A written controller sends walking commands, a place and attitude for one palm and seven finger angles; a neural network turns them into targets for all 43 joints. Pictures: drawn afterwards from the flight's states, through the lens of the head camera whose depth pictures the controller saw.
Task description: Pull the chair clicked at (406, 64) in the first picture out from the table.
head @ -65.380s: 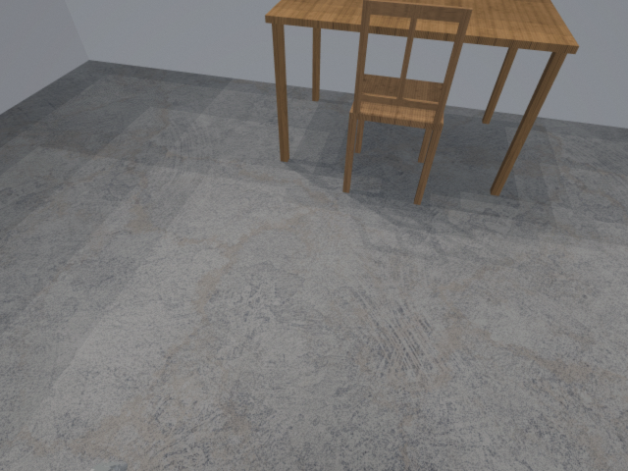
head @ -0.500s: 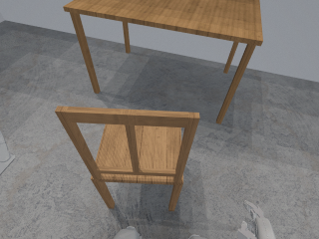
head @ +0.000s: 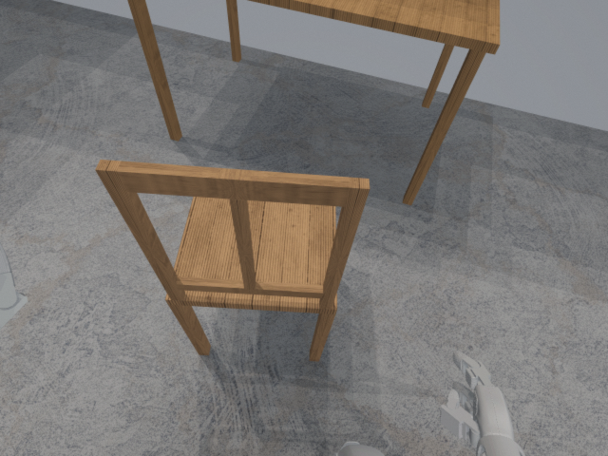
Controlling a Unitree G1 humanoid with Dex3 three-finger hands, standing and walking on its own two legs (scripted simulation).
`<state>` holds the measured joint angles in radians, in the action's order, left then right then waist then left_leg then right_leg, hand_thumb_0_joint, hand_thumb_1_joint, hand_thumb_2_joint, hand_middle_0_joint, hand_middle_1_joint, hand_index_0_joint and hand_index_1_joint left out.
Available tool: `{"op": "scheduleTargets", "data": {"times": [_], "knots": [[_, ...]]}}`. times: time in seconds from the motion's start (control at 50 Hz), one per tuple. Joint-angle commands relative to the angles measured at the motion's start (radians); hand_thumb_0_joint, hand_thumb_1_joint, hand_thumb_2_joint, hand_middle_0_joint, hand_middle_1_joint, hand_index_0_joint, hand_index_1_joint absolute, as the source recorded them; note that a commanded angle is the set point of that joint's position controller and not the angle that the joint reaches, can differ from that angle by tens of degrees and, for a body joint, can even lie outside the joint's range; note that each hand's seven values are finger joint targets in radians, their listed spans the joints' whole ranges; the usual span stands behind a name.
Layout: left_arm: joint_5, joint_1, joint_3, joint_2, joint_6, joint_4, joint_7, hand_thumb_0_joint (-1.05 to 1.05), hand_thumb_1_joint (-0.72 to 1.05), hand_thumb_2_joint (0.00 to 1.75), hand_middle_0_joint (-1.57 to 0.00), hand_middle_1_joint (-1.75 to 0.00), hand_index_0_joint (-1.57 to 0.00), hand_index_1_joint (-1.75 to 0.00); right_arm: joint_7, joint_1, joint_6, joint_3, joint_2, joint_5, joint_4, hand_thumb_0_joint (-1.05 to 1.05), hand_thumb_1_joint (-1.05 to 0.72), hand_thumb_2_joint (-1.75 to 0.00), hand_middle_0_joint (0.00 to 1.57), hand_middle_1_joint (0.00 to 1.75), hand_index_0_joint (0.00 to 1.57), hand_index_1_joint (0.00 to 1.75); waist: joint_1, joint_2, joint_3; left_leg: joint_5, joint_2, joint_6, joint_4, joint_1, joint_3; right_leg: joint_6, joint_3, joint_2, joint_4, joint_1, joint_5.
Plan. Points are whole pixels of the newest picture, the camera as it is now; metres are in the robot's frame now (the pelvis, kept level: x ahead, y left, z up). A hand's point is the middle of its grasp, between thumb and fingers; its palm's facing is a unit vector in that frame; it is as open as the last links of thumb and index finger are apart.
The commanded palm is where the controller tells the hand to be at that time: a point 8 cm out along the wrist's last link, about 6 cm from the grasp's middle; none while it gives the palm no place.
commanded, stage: stop stepping back and stand still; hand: left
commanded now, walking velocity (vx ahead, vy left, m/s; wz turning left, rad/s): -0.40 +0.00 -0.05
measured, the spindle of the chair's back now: (245, 248) +0.44 +0.12 -0.09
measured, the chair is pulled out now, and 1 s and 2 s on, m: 0.65 0.65 0.65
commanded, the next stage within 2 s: let the arm hang, fingers relaxed in 1.16 s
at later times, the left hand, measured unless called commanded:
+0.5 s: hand (30, 395) +0.15 +0.22 +0.16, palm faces +0.36 -0.81 -0.47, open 7.4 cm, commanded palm +0.09 +0.27 +0.18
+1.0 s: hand out of the picture +0.16 +0.24 +0.17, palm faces +0.40 -0.81 -0.43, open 7.4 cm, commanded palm +0.10 +0.28 +0.18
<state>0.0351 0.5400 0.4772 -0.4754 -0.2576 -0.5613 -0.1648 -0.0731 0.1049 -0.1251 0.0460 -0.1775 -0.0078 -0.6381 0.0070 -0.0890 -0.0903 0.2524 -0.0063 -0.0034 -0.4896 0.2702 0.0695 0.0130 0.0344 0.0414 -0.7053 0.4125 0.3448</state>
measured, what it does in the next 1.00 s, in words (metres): steps on the spot: right foot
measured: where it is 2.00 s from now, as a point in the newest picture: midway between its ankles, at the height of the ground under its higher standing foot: outside the picture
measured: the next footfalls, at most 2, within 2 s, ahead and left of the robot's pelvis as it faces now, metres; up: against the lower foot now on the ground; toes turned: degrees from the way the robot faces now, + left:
right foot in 0.20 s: +0.01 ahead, -0.15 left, +0.00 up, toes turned -7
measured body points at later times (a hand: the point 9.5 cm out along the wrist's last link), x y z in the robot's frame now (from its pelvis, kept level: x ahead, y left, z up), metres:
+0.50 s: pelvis -0.06 -0.03 +0.00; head -0.06 -0.02 +0.45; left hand +0.13 +0.26 +0.19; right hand +0.03 -0.31 -0.09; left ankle -0.06 +0.09 -0.73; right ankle -0.03 -0.15 -0.73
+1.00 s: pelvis -0.05 -0.01 +0.01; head -0.04 +0.00 +0.46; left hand +0.13 +0.28 +0.19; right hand +0.12 -0.24 -0.07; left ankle -0.06 +0.09 -0.73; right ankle -0.03 -0.15 -0.73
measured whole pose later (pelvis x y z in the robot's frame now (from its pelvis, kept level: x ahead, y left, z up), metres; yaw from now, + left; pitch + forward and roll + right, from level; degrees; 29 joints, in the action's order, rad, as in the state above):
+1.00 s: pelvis -0.05 -0.01 +0.01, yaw -2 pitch -2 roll -1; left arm 0.04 0.55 0.40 -0.39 -0.20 -0.50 -0.17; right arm -0.05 0.19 -0.11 0.00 -0.18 -0.02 -0.62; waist 0.00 -0.01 -0.04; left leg 0.28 0.02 0.01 -0.47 0.17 0.03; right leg 0.02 -0.07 0.03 -0.40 0.20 0.17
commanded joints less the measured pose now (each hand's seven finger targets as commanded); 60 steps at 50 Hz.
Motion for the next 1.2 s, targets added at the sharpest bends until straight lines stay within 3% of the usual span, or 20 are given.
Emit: {"op": "scheduleTargets", "data": {"times": [0.0, 0.02, 0.08, 0.12, 0.16, 0.18, 0.2, 0.22, 0.24, 0.3, 0.34, 0.4, 0.44, 0.48, 0.5, 0.56, 0.6, 0.64, 0.86, 1.18], "knots": [[0.014, 0.062, 0.139, -0.152, -0.078, -0.297, -0.006, 0.00, 0.90, 0.90, -0.20, -0.30, -0.20, -0.30, 0.024, 0.012, -0.088, 0.060, -0.138, 0.023, 0.107, 0.00, -0.90, -0.90, 0.20, 0.30, 0.20, 0.30, -0.001, 0.390, 0.268, -0.993, 0.386, 0.156, 0.041, -0.216, -0.210, 0.001, 0.012, -0.018, -0.203, 0.056, 0.180], [0.011, 0.058, 0.131, -0.143, -0.080, -0.323, -0.005, 0.00, 0.90, 0.90, -0.20, -0.30, -0.20, -0.30, 0.030, 0.017, -0.096, 0.067, -0.145, 0.011, 0.104, 0.00, -0.90, -0.90, 0.20, 0.30, 0.20, 0.30, -0.002, 0.359, 0.256, -0.946, 0.362, 0.136, 0.026, -0.239, -0.159, -0.005, -0.009, -0.023, -0.160, 0.062, 0.118], [0.021, 0.149, 0.148, -0.132, -0.051, -0.284, -0.001, 0.00, 0.90, 0.90, -0.20, -0.30, -0.20, -0.30, 0.047, 0.037, -0.078, 0.065, -0.147, -0.007, 0.140, 0.00, -0.90, -0.90, 0.20, 0.30, 0.20, 0.30, -0.003, 0.388, 0.254, -0.649, 0.317, 0.089, 0.033, -0.196, -0.109, -0.009, -0.066, -0.010, 0.013, -0.023, 0.040], [0.027, 0.140, 0.146, -0.137, -0.024, -0.240, 0.000, 0.00, 0.90, 0.90, -0.20, -0.30, -0.20, -0.30, 0.040, 0.049, -0.060, 0.050, -0.152, -0.014, 0.159, 0.00, -0.90, -0.90, 0.20, 0.30, 0.20, 0.30, 0.003, 0.366, 0.206, -0.364, 0.287, 0.074, 0.018, -0.095, -0.104, -0.002, -0.082, -0.002, 0.180, -0.118, -0.008], [0.022, 0.076, 0.146, -0.155, -0.012, -0.168, -0.003, 0.00, 0.90, 0.90, -0.20, -0.30, -0.20, -0.30, 0.027, 0.056, -0.052, 0.033, -0.157, -0.021, 0.157, 0.00, -0.90, -0.90, 0.20, 0.30, 0.20, 0.30, 0.007, 0.254, 0.159, 0.021, 0.224, 0.052, -0.016, 0.078, -0.090, 0.013, -0.095, 0.016, 0.324, -0.285, -0.161], [0.018, 0.048, 0.147, -0.167, -0.011, -0.122, -0.008, 0.00, 0.90, 0.90, -0.20, -0.30, -0.20, -0.30, 0.021, 0.063, -0.052, 0.027, -0.151, -0.024, 0.152, 0.00, -0.90, -0.90, 0.20, 0.30, 0.20, 0.30, 0.016, 0.149, 0.144, 0.177, 0.168, 0.029, -0.066, 0.110, -0.056, -0.002, -0.057, 0.056, 0.360, -0.289, -0.163], [0.016, 0.023, 0.162, -0.202, -0.012, -0.097, -0.011, 0.00, 0.90, 0.90, -0.20, -0.30, -0.20, -0.30, 0.014, 0.072, -0.049, 0.021, -0.141, -0.025, 0.153, 0.00, -0.90, -0.90, 0.20, 0.30, 0.20, 0.30, 0.022, 0.021, 0.154, 0.291, 0.107, 0.006, -0.147, 0.134, -0.022, -0.036, 0.036, 0.124, 0.383, -0.251, -0.091], [0.022, 0.068, 0.137, -0.171, 0.012, -0.056, -0.012, 0.00, 0.90, 0.90, -0.20, -0.30, -0.20, -0.30, 0.009, 0.083, -0.035, 0.043, -0.147, -0.031, 0.164, 0.00, -0.90, -0.90, 0.20, 0.30, 0.20, 0.30, 0.015, -0.191, 0.177, 0.278, 0.036, -0.013, -0.306, 0.077, -0.025, -0.090, 0.254, 0.217, 0.481, -0.119, 0.137], [0.025, 0.068, 0.108, -0.149, 0.026, -0.048, -0.018, 0.00, 0.90, 0.90, -0.20, -0.30, -0.20, -0.30, 0.010, 0.068, -0.024, 0.041, -0.149, -0.025, 0.161, 0.00, -0.90, -0.90, 0.20, 0.30, 0.20, 0.30, 0.013, -0.218, 0.143, 0.216, 0.026, -0.006, -0.406, 0.081, -0.057, -0.128, 0.306, 0.277, 0.542, -0.074, 0.254], [0.012, 0.000, 0.100, -0.166, 0.021, -0.067, -0.027, 0.00, 0.90, 0.90, -0.20, -0.30, -0.20, -0.30, 0.004, 0.014, -0.016, 0.011, -0.139, -0.015, 0.138, 0.00, -0.90, -0.90, 0.20, 0.30, 0.20, 0.30, 0.023, -0.052, 0.107, 0.189, 0.043, 0.012, -0.363, 0.099, -0.086, -0.136, 0.205, 0.277, 0.480, -0.069, 0.197], [-0.005, -0.008, 0.078, -0.146, 0.009, -0.070, -0.031, 0.00, 0.90, 0.90, -0.20, -0.30, -0.20, -0.30, -0.001, 0.017, -0.023, 0.010, -0.136, -0.008, 0.129, 0.00, -0.90, -0.90, 0.20, 0.30, 0.20, 0.30, 0.017, -0.070, 0.104, 0.161, 0.035, 0.024, -0.195, 0.035, -0.045, -0.116, 0.131, 0.244, 0.474, -0.081, 0.178], [-0.010, 0.002, 0.084, -0.170, -0.018, -0.142, -0.039, 0.00, 0.90, 0.90, -0.20, -0.30, -0.20, -0.30, -0.010, 0.037, -0.053, 0.026, -0.150, -0.009, 0.131, 0.00, -0.90, -0.90, 0.20, 0.30, 0.20, 0.30, 0.012, 0.012, 0.084, 0.103, 0.041, 0.043, 0.095, -0.044, -0.056, -0.080, 0.078, 0.185, 0.416, -0.139, 0.129], [-0.016, 0.010, 0.079, -0.154, -0.033, -0.212, -0.036, 0.00, 0.90, 0.90, -0.20, -0.30, -0.20, -0.30, -0.006, 0.036, -0.070, 0.036, -0.167, -0.009, 0.145, 0.00, -0.90, -0.90, 0.20, 0.30, 0.20, 0.30, 0.002, 0.176, 0.095, 0.012, 0.116, 0.067, 0.204, -0.037, -0.144, -0.044, 0.021, 0.087, 0.285, -0.190, 0.014], [-0.028, 0.064, 0.113, -0.163, -0.029, -0.146, -0.030, 0.00, 0.90, 0.90, -0.20, -0.30, -0.20, -0.30, 0.001, 0.036, -0.072, 0.023, -0.153, -0.017, 0.142, 0.00, -0.90, -0.90, 0.20, 0.30, 0.20, 0.30, -0.002, 0.400, 0.088, 0.152, 0.198, 0.093, 0.271, 0.095, -0.245, -0.011, -0.071, 0.016, 0.168, -0.218, 0.046], [-0.032, 0.024, 0.120, -0.172, -0.033, -0.167, -0.027, 0.00, 0.90, 0.90, -0.20, -0.30, -0.20, -0.30, -0.001, 0.033, -0.075, 0.025, -0.143, -0.021, 0.145, 0.00, -0.90, -0.90, 0.20, 0.30, 0.20, 0.30, -0.005, 0.413, 0.066, 0.177, 0.199, 0.095, 0.260, 0.175, -0.230, -0.008, -0.072, 0.016, 0.165, -0.270, -0.002], [-0.020, 0.028, 0.101, -0.131, -0.037, -0.082, -0.027, 0.00, 0.90, 0.90, -0.20, -0.30, -0.20, -0.30, 0.006, 0.066, -0.085, 0.034, -0.156, -0.024, 0.127, 0.00, -0.90, -0.90, 0.20, 0.30, 0.20, 0.30, 0.001, 0.185, 0.081, 0.089, 0.131, 0.058, 0.128, 0.166, -0.159, -0.016, -0.021, 0.036, 0.296, -0.333, -0.130], [-0.016, 0.021, 0.089, -0.117, -0.034, -0.039, -0.024, 0.00, 0.90, 0.90, -0.20, -0.30, -0.20, -0.30, 0.010, 0.075, -0.084, 0.034, -0.155, -0.026, 0.120, 0.00, -0.90, -0.90, 0.20, 0.30, 0.20, 0.30, 0.004, 0.130, 0.077, 0.195, 0.103, 0.044, 0.131, 0.167, -0.136, -0.022, 0.022, 0.057, 0.346, -0.308, -0.040], [-0.012, 0.010, 0.061, -0.093, -0.027, -0.031, -0.024, 0.00, 0.90, 0.90, -0.20, -0.30, -0.20, -0.30, 0.013, 0.073, -0.078, 0.034, -0.161, -0.021, 0.122, 0.00, -0.90, -0.90, 0.20, 0.30, 0.20, 0.30, 0.010, 0.058, 0.070, 0.174, 0.086, 0.040, 0.098, 0.107, -0.128, -0.034, 0.067, 0.067, 0.393, -0.241, 0.008], [-0.003, -0.050, 0.050, -0.105, -0.003, -0.143, -0.031, 0.00, 0.90, 0.90, -0.20, -0.30, -0.20, -0.30, 0.007, 0.023, -0.051, 0.014, -0.140, -0.011, 0.145, 0.00, -0.90, -0.90, 0.20, 0.30, 0.20, 0.30, 0.001, 0.175, 0.139, -0.079, 0.122, 0.038, 0.145, 0.005, -0.138, -0.025, 0.003, 0.044, 0.331, -0.342, -0.291], [0.013, 0.009, 0.057, -0.106, 0.003, -0.161, -0.028, 0.00, 0.90, 0.90, -0.20, -0.30, -0.20, -0.30, 0.007, 0.025, -0.020, 0.021, -0.148, -0.014, 0.173, 0.00, -0.90, -0.90, 0.20, 0.30, 0.20, 0.30, 0.004, 0.175, 0.175, -0.261, 0.127, 0.017, 0.126, -0.046, -0.123, -0.025, -0.026, 0.045, 0.313, -0.390, -0.432]]}}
